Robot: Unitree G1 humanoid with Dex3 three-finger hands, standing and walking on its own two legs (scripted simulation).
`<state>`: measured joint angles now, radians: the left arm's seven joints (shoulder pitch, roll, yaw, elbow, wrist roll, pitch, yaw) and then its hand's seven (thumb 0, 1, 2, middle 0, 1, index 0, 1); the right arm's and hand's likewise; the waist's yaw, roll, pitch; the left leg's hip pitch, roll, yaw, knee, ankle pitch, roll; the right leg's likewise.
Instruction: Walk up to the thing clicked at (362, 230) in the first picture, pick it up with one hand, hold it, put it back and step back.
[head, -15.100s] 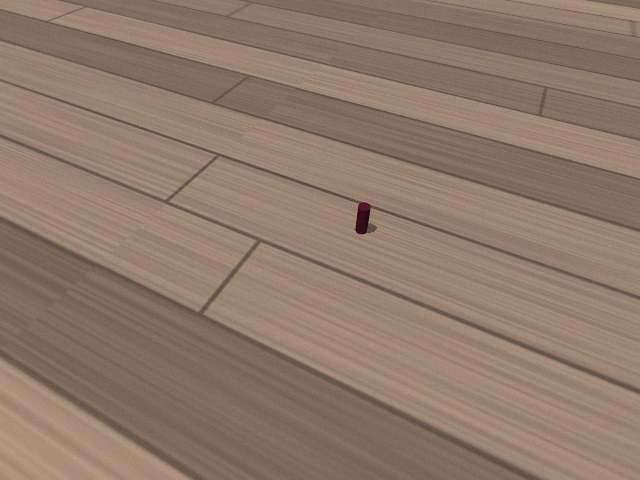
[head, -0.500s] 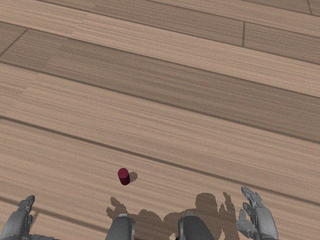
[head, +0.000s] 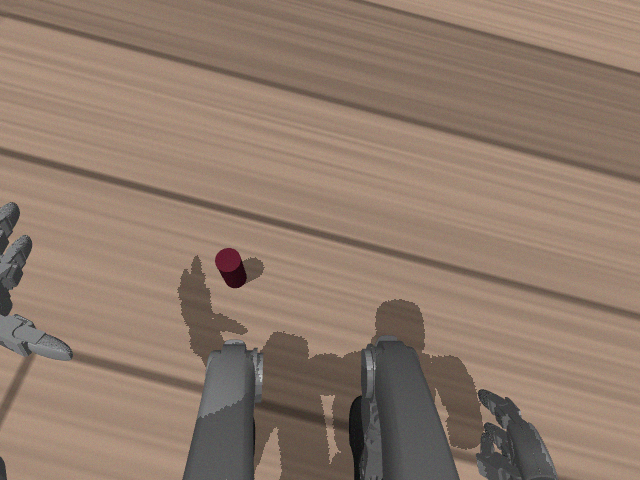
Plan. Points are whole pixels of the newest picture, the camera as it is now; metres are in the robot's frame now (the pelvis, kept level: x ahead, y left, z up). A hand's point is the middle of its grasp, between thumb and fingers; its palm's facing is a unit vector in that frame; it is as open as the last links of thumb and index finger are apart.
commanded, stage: go down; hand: left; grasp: from the side
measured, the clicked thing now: (232, 269) +0.48 +0.17 -0.44
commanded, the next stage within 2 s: approach in 1.28 s
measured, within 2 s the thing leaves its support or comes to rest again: neither
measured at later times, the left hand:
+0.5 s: hand (56, 259) +0.39 +0.34 -0.10, palm faces +0.02 -0.99 -0.12, open 17.3 cm
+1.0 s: hand (61, 247) +0.41 +0.35 -0.12, palm faces +0.00 -1.00 -0.10, open 17.3 cm
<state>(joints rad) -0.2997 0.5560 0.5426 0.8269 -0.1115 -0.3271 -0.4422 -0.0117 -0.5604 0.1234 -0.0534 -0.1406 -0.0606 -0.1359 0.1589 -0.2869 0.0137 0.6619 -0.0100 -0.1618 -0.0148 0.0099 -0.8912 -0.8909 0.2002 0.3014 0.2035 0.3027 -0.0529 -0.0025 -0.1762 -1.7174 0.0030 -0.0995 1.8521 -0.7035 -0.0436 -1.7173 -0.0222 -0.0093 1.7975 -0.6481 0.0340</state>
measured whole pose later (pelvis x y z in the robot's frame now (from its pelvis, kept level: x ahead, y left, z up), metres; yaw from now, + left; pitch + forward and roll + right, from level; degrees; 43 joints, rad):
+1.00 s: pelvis -0.03 +0.01 -0.12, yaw -2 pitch +32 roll -7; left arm -0.67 0.82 0.69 1.07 -0.11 -0.40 -0.67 -0.01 -0.51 0.09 -0.04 -0.11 -0.05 -0.10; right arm 0.16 -0.35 0.10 0.68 -0.03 -0.13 0.00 0.01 -0.90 -0.89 0.20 0.30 0.20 0.30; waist -0.15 -0.01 -0.12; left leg -2.10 -0.03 -0.14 2.24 -0.70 -0.04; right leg -2.07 -0.02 -0.02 2.14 -0.64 0.05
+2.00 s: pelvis -0.04 +0.03 -0.20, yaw -9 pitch +22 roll -14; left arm -0.75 0.88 0.62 1.36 -0.11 -0.81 -0.53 -0.01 -0.42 0.06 -0.05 -0.09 -0.04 -0.09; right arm -0.03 -0.37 0.36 0.59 -0.21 -0.07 0.07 0.00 -0.90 -0.89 0.20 0.30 0.20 0.30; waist -0.28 -0.18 0.17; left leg -2.24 -0.05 -0.27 2.56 -0.73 -0.03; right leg -2.15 0.02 -0.10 2.35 -0.62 0.06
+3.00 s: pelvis -0.04 +0.04 -0.21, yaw -14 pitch +15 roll -20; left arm -0.75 0.84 0.39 1.55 0.03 -1.14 0.06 -0.01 -0.35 0.15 -0.07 -0.11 -0.07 -0.11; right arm -0.15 -0.37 0.54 0.56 -0.39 0.05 0.16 0.00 -0.91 -0.90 0.20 0.30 0.20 0.30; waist -0.33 -0.26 0.31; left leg -2.20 -0.05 -0.39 2.65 -0.75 -0.02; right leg -2.07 0.06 -0.20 2.33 -0.59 0.09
